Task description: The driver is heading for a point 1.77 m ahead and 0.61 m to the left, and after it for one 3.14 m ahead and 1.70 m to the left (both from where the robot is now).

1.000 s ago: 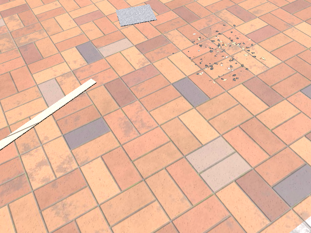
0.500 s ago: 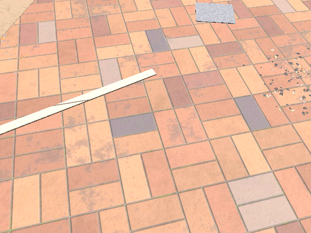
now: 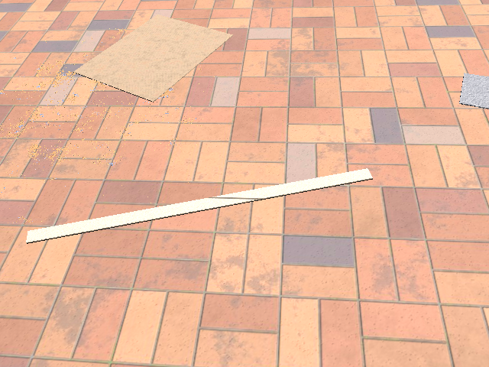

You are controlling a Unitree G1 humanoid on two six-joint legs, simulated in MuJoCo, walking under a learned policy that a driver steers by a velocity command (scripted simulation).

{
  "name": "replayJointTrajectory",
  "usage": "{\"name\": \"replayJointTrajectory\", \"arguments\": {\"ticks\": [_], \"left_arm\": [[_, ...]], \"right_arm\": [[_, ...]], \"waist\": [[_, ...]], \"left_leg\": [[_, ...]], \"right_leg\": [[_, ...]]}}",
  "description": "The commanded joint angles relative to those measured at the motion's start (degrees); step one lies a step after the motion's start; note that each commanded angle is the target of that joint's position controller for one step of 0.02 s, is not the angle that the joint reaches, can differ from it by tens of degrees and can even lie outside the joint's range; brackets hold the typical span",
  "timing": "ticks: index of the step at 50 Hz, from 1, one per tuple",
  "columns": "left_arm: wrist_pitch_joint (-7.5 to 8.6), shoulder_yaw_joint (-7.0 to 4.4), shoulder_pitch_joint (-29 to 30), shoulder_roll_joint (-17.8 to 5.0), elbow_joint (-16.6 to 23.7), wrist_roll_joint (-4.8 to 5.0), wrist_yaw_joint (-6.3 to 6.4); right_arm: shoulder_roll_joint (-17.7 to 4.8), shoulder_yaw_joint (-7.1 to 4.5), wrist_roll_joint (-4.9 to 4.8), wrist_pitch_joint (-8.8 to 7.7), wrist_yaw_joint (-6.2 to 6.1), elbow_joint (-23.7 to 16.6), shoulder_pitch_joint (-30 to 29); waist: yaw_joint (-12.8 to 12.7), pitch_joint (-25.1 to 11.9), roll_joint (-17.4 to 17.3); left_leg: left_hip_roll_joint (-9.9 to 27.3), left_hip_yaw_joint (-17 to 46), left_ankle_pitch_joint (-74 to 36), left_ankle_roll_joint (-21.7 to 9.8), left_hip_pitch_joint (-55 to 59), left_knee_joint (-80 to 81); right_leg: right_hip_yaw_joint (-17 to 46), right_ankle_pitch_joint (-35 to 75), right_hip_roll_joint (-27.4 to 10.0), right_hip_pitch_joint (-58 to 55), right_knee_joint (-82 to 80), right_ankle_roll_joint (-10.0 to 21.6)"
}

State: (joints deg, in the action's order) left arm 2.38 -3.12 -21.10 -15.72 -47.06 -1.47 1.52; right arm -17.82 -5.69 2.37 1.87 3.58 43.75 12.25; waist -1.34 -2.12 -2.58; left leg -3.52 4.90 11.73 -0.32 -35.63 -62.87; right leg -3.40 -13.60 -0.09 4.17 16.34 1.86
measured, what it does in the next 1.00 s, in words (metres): walks ahead, turning left: left foot, then right foot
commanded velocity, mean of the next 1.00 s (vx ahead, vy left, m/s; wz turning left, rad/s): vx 0.47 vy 0.00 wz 0.52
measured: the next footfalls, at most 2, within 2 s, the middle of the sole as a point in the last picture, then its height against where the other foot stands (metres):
left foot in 0.30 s outside the picture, level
right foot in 0.82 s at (227, 339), level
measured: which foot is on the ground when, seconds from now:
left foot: up 0.00-0.28, down 0.30-0.84, up 0.86-1.00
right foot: down 0.00-0.32, up 0.34-0.80, down 0.82-1.00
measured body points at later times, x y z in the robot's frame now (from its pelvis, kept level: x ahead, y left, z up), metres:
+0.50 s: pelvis +0.23 +0.11 -0.01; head +0.26 +0.13 +0.44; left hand +0.23 +0.39 -0.14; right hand +0.40 -0.13 -0.13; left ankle +0.21 +0.15 -0.75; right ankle +0.27 -0.06 -0.66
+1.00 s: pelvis +0.52 +0.18 -0.01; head +0.55 +0.18 +0.44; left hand +0.47 +0.46 -0.12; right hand +0.72 -0.02 -0.14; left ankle +0.40 +0.25 -0.66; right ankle +0.59 +0.13 -0.75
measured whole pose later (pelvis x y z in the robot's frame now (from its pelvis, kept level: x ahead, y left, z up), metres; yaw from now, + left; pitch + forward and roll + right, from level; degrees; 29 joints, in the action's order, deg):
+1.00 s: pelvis +0.52 +0.18 -0.01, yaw +31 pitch +0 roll +0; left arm 4.1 -2.3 -14.9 -14.7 -46.2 -1.3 -0.6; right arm -16.8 -2.5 2.1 -2.3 1.1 47.2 17.0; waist 0.5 2.6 -2.4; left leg -3.2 4.2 18.9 -4.1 -24.0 -65.4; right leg -3.3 -10.6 2.6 14.8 25.0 3.7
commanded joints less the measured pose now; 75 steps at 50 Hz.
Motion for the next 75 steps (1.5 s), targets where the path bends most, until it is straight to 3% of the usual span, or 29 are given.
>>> {"name": "replayJointTrajectory", "arguments": {"ticks": [1,10,14,15,16,17,18,19,21,26,35,38,40,41,42,43,44,45,47,51,57,62,64,66,67,68,69,71,75], "left_arm": [[1.91,-1.65,-1.79,-6.71,2.24,-0.15,-0.71],[2.31,-1.74,-5.94,-7.36,-1.71,-0.08,-0.76],[1.25,-1.91,-5.33,-10.24,-3.19,0.62,-0.28],[1.10,-1.67,-4.35,-10.12,-2.64,0.76,-0.21],[1.34,-0.38,-5.06,-5.34,0.85,1.30,-1.09],[2.16,-0.44,-1.78,-4.55,4.55,0.68,-1.88],[2.39,-1.20,5.82,-7.80,5.96,0.46,-2.06],[2.96,-0.54,5.89,-6.16,6.16,1.01,-2.18],[2.30,-0.51,3.07,-5.78,4.77,-0.45,-2.13],[-1.01,-0.32,4.69,-4.22,5.72,-1.59,-2.98],[0.09,0.91,24.94,-3.75,12.76,-0.54,-3.62],[0.70,0.71,21.16,-4.88,12.00,-0.41,-3.35],[1.32,-0.50,9.30,-7.26,8.07,-0.43,-2.23],[1.98,-1.16,1.24,-9.08,6.39,-0.90,-1.37],[2.15,-2.18,-5.85,-14.08,6.34,-2.14,-0.41],[1.41,-2.95,-4.51,-15.70,4.83,-1.15,-1.05],[1.02,-2.05,1.65,-10.33,6.19,0.02,-1.61],[1.23,-1.13,5.25,-6.32,6.50,0.35,-1.90],[1.81,-0.35,6.13,-4.20,4.70,-0.03,-1.85],[3.76,-0.47,2.45,-5.02,1.22,0.87,-2.54],[3.43,-0.44,-1.54,-5.20,-2.16,1.22,-2.76],[2.88,-0.76,-5.47,-7.00,-4.78,0.88,-2.34],[2.42,-0.85,-5.05,-7.57,-5.40,0.67,-2.00],[1.95,-0.51,-4.87,-6.98,-5.90,0.87,-1.80],[2.09,0.24,-3.83,-5.00,-3.83,1.06,-1.82],[2.01,1.32,-9.65,0.48,-2.30,2.19,-2.06],[1.44,-0.48,-5.62,-6.56,-3.19,0.51,-1.45],[1.75,-0.21,-0.82,-4.36,-2.37,1.25,-2.06],[-0.72,-0.20,-1.54,-2.13,-3.80,-0.07,-3.35]], "right_arm": [[-2.39,0.03,0.10,-0.60,0.82,-4.47,-6.09],[0.10,2.30,0.16,-1.55,2.43,-9.43,-18.15],[-2.28,1.13,0.44,-2.27,0.70,-6.50,-4.94],[-4.35,-0.02,0.80,-2.79,-0.21,-2.96,5.92],[-10.81,-1.83,0.95,-2.87,-1.32,-2.12,11.98],[-14.68,-2.50,-0.82,-2.63,-1.89,-3.39,11.33],[-13.49,-2.28,-1.20,-2.23,-2.37,-2.22,11.59],[-10.66,-1.52,-1.48,-2.42,-2.92,-1.30,8.90],[-6.45,-0.08,-1.84,-3.17,-3.34,-1.77,3.41],[-6.31,0.29,-2.33,-5.05,-3.01,-1.17,4.44],[-7.31,0.06,-1.94,-5.20,-3.97,1.81,14.80],[-7.95,0.17,-1.76,-5.44,-4.67,2.02,13.11],[-8.68,0.24,-1.51,-5.81,-4.40,2.64,11.91],[-7.61,0.60,-1.54,-6.15,-4.01,2.70,11.84],[-2.23,1.90,-2.48,-6.51,-3.75,1.04,15.27],[-2.64,1.74,-3.00,-6.30,-3.76,1.55,21.15],[-5.32,1.54,-1.07,-5.69,-4.07,2.83,17.65],[-5.03,1.72,-0.70,-5.59,-3.54,2.28,12.27],[-3.61,2.07,-0.26,-5.02,-2.71,1.07,8.61],[-1.79,2.80,0.28,-3.75,-1.81,1.30,7.84],[0.97,4.92,-0.21,-4.26,-0.84,-3.09,-7.87],[-0.46,4.91,-0.62,-4.61,-1.34,-4.34,-13.08],[-1.33,4.48,-0.33,-4.91,-1.77,-3.77,-11.10],[-3.44,3.18,0.59,-5.93,-2.60,0.99,2.25],[-7.57,1.92,1.73,-6.36,-3.36,2.89,12.78],[-12.75,0.48,1.49,-5.75,-3.77,3.54,14.79],[-9.38,0.90,-0.95,-5.22,-3.54,3.39,12.26],[-3.46,2.39,-0.93,-5.85,-3.24,2.88,4.56],[-1.05,3.05,-1.21,-7.83,-3.72,4.82,4.45]], "waist": [[-1.77,8.22,8.05],[-4.72,10.15,10.39],[3.10,0.50,10.82],[8.22,-6.11,8.24],[9.38,-13.83,-2.88],[7.68,-18.35,-9.22],[9.75,-11.93,-1.89],[6.91,-4.72,-0.47],[1.43,1.21,1.52],[-0.39,2.90,0.00],[6.25,5.43,-0.74],[3.71,4.58,-1.36],[-1.60,-0.98,-0.28],[-5.54,-5.62,1.19],[-5.90,-14.20,10.03],[-1.77,-17.36,21.56],[-0.26,-7.70,10.02],[-0.34,-1.65,4.17],[1.37,2.82,5.18],[2.68,2.67,7.23],[-0.32,5.57,7.24],[-1.54,5.99,7.31],[-0.08,5.22,7.42],[5.62,-1.89,4.74],[9.87,-9.07,-0.59],[6.84,-14.30,-14.00],[7.16,-9.76,-4.64],[3.66,0.45,-0.69],[0.32,2.78,-1.79]], "left_leg": [[2.97,-0.17,-2.18,1.02,-14.00,-0.77],[5.09,-10.58,-0.05,-2.11,-5.19,22.18],[-2.75,-14.88,5.33,-8.40,18.34,29.18],[-2.92,-11.94,2.76,-10.34,33.64,32.98],[12.41,10.41,18.38,-15.38,52.69,36.79],[24.36,39.21,14.01,-20.18,57.68,45.38],[21.94,32.23,4.16,-19.30,54.78,46.22],[20.33,23.33,-5.35,-18.44,46.94,45.46],[14.02,13.85,-16.95,-15.24,33.42,46.72],[9.49,10.14,-18.16,-15.58,25.21,50.97],[9.75,14.45,-27.02,-12.84,34.73,47.31],[11.12,14.64,-33.06,-10.19,35.34,44.89],[8.63,11.96,-46.45,-7.97,34.95,32.21],[5.76,9.93,-38.81,-6.96,29.00,20.03],[0.46,5.05,-14.62,-5.22,18.19,1.41],[-6.50,2.44,17.48,-4.07,6.73,-10.27],[-1.86,4.24,13.31,-4.42,2.25,-13.43],[0.07,3.69,9.10,-4.35,2.49,-11.49],[3.06,2.64,7.05,-4.15,3.99,-5.40],[3.91,0.23,4.73,-2.86,3.67,-0.46],[7.00,-6.53,-8.21,-0.63,2.92,20.27],[5.60,-8.16,-7.63,-2.42,6.69,28.95],[4.04,-8.67,-3.37,-4.09,10.62,31.63],[2.04,-8.83,-3.03,-6.82,28.27,36.82],[13.76,3.93,3.40,-10.07,42.22,38.27],[28.36,30.37,7.75,-17.00,54.09,44.70],[26.29,31.57,8.46,-16.35,49.72,46.77],[21.34,15.47,-1.34,-13.05,36.94,49.53],[16.84,3.07,-11.21,-9.42,28.95,54.33]], "right_leg": [[9.85,-7.52,-13.50,-4.90,-10.21,5.56],[-2.57,18.65,-15.56,-8.48,-5.84,5.24],[-9.11,55.45,-15.53,-6.45,16.74,3.55],[-10.48,48.70,-14.28,1.16,30.67,2.03],[-10.24,17.30,-10.09,21.70,50.01,-0.68],[-1.80,-16.51,-0.86,35.16,63.00,-2.54],[4.97,-11.34,-3.18,40.73,65.01,-1.79],[4.55,-6.14,-5.74,40.44,61.51,-1.21],[4.87,-4.47,-8.17,32.83,52.88,-1.72],[2.96,0.13,-7.32,31.22,44.56,-4.60],[3.11,13.21,-2.36,34.75,21.95,-3.69],[3.15,11.38,-0.59,24.21,15.62,-0.89],[1.19,7.37,2.66,8.64,12.55,1.66],[4.94,6.48,-1.89,-3.56,11.27,3.52],[24.52,-2.92,-17.09,-16.99,10.13,7.54],[49.19,-2.13,-25.02,-20.33,1.16,13.81],[44.68,-8.40,-22.73,-12.05,-0.03,13.43],[35.39,-6.94,-19.96,-4.77,-0.67,12.52],[24.18,3.05,-14.82,2.62,-2.93,9.89],[15.90,15.52,-12.60,3.83,-5.50,10.33],[7.08,19.61,-8.80,4.03,-8.75,8.79],[7.39,25.10,-12.13,-1.80,-5.62,7.82],[7.08,32.83,-12.92,-4.39,-1.01,7.09],[3.55,39.68,-9.54,-1.58,15.58,5.19],[1.29,24.21,-6.96,8.57,31.68,3.91],[-1.39,-14.27,3.15,27.93,50.59,1.75],[5.48,-15.30,1.03,33.34,54.88,2.55],[6.76,-6.58,-3.14,32.07,51.25,2.91],[6.37,-1.68,-4.33,26.70,47.25,1.05]]}}
Velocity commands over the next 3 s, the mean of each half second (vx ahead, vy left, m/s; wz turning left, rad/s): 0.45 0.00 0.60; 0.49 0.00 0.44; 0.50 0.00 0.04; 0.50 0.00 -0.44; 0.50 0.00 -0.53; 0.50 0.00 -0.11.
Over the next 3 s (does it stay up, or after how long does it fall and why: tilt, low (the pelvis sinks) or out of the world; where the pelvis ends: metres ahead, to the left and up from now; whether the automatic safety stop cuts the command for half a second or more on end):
stays up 1.50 0.51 -0.01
